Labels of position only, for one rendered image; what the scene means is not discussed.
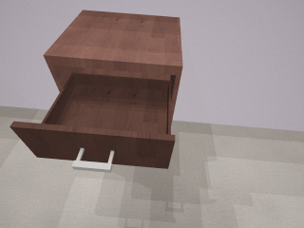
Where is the drawer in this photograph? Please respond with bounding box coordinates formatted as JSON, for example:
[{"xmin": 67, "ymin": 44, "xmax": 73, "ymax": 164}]
[{"xmin": 10, "ymin": 72, "xmax": 176, "ymax": 169}]

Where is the handle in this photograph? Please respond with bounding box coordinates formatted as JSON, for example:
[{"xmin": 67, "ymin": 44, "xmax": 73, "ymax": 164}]
[{"xmin": 72, "ymin": 147, "xmax": 115, "ymax": 173}]

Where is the cabinet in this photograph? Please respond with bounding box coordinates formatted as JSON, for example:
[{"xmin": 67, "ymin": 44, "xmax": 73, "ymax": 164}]
[{"xmin": 43, "ymin": 9, "xmax": 183, "ymax": 168}]

